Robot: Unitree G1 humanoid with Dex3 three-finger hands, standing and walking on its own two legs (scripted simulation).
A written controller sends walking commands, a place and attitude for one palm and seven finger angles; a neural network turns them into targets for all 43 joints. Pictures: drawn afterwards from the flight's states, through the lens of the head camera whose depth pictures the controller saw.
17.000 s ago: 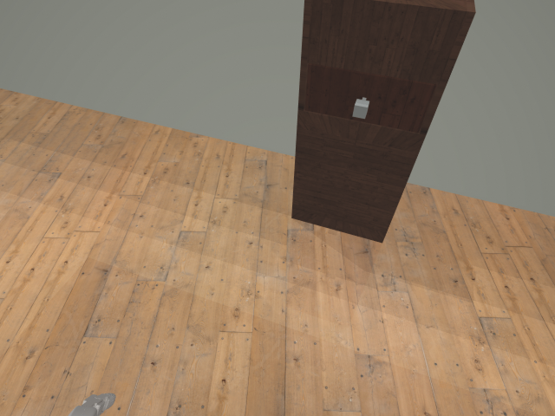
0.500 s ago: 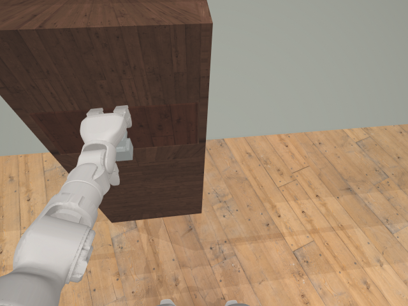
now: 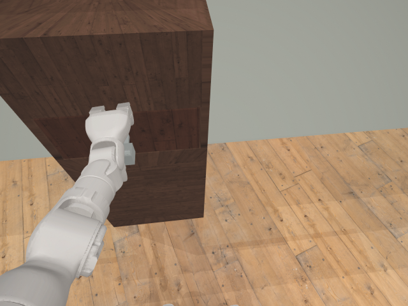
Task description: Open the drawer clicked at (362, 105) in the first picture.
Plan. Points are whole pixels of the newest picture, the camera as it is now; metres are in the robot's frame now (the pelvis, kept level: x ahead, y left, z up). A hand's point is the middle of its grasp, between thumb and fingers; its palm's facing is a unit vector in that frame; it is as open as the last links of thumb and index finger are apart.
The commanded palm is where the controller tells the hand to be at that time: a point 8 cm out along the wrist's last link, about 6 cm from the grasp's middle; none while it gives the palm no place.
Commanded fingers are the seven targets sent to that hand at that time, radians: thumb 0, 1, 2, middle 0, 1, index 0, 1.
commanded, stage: move the hooked fingers above the handle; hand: left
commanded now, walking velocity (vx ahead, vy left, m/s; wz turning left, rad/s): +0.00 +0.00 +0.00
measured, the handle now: (125, 147) +0.51 +0.17 -0.05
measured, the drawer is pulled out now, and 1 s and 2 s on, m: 0.00 0.00 0.00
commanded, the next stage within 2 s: lower the fingers behind the handle in 0.66 s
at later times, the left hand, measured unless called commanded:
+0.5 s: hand (123, 143) +0.48 +0.15 +0.01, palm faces -0.02 -0.05 -1.00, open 13.3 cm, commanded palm +0.45 +0.17 +0.07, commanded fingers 0.00 -0.50 0.30 -0.30 -1.20 -0.30 -1.20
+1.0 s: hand (127, 146) +0.47 +0.15 +0.00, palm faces +0.06 -0.06 -1.00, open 13.8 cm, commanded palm +0.45 +0.16 +0.05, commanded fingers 0.00 -0.50 0.30 -0.30 -1.20 -0.30 -1.20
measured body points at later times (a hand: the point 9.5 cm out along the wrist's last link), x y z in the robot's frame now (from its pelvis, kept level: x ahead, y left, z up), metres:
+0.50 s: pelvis +0.01 +0.00 +0.00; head +0.09 -0.02 +0.44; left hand +0.47 +0.15 +0.06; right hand +0.03 -0.26 -0.14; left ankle +0.01 +0.07 -0.70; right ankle -0.02 -0.09 -0.70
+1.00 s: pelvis +0.01 -0.01 -0.01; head +0.10 -0.01 +0.43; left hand +0.46 +0.15 +0.05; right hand +0.07 -0.28 -0.14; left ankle +0.01 +0.07 -0.70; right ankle -0.02 -0.09 -0.70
